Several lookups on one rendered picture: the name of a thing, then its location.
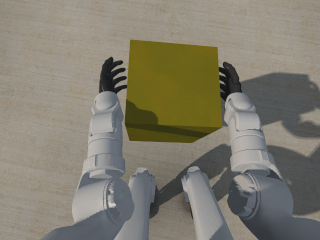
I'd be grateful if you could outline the carton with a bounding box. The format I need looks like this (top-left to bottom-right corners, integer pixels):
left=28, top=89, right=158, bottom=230
left=124, top=39, right=223, bottom=143

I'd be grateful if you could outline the robot left forearm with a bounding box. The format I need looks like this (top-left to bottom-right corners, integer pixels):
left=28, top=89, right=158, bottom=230
left=72, top=91, right=126, bottom=218

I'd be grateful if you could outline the robot right forearm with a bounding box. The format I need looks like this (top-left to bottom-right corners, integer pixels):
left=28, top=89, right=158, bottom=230
left=223, top=92, right=294, bottom=207

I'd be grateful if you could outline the robot left hand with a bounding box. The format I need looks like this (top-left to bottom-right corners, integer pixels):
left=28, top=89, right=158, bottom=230
left=99, top=57, right=127, bottom=94

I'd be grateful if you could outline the left robot thigh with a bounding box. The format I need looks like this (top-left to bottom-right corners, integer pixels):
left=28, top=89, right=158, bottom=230
left=114, top=172, right=156, bottom=240

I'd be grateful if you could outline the right robot upper arm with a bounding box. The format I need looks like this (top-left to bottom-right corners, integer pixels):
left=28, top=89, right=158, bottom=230
left=227, top=172, right=320, bottom=240

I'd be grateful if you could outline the left robot upper arm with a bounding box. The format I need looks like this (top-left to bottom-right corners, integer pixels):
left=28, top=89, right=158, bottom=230
left=40, top=177, right=135, bottom=240

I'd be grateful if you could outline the robot right hand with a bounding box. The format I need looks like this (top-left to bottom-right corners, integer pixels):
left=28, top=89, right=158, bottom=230
left=219, top=61, right=242, bottom=102

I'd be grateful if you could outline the right robot shin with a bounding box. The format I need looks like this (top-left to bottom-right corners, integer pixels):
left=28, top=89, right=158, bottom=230
left=186, top=166, right=210, bottom=208

